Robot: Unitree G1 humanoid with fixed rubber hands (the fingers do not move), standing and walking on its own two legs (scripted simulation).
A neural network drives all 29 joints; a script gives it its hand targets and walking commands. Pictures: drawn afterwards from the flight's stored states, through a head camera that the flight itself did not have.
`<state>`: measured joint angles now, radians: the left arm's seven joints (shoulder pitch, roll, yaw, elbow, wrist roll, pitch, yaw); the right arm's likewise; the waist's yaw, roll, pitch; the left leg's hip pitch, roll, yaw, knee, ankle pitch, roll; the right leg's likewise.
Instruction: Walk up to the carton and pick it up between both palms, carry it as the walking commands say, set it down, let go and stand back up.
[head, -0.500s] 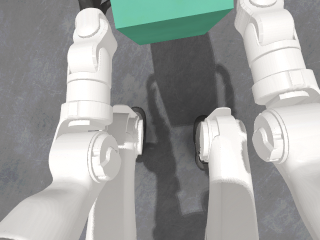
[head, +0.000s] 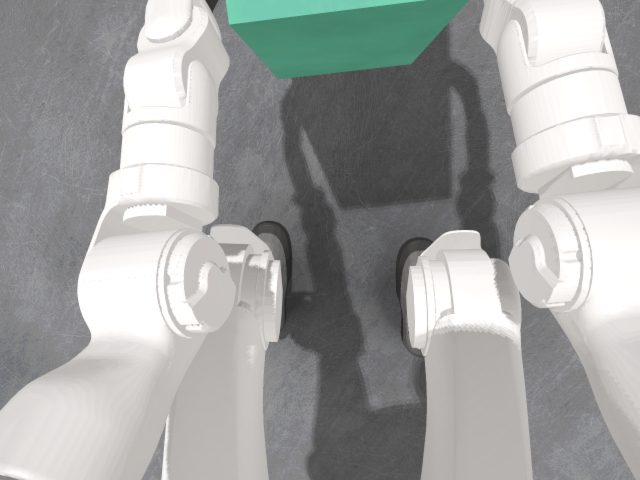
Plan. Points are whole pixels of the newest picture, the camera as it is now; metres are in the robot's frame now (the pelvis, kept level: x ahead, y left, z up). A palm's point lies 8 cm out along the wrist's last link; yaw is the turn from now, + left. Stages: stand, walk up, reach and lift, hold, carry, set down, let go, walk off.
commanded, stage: set down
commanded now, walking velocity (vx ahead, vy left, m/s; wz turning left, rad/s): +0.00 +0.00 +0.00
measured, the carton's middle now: out of the picture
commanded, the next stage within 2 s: none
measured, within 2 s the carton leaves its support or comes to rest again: rests again in 1.00 s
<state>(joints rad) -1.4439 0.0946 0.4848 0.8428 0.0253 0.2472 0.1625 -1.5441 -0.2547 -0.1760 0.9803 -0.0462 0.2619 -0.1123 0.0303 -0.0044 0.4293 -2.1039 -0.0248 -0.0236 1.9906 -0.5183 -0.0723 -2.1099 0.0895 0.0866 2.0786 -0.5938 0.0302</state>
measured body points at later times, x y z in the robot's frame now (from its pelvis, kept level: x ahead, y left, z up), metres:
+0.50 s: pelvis +0.00 +0.00 -0.02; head +0.39 -0.02 +0.18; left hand +0.58 +0.15 -0.20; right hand +0.57 -0.13 -0.23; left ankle +0.13 +0.14 -0.39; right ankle +0.10 -0.12 -0.39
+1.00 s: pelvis +0.00 +0.01 -0.03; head +0.39 -0.01 +0.18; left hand +0.57 +0.15 -0.22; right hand +0.58 -0.13 -0.23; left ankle +0.13 +0.14 -0.39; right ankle +0.10 -0.12 -0.39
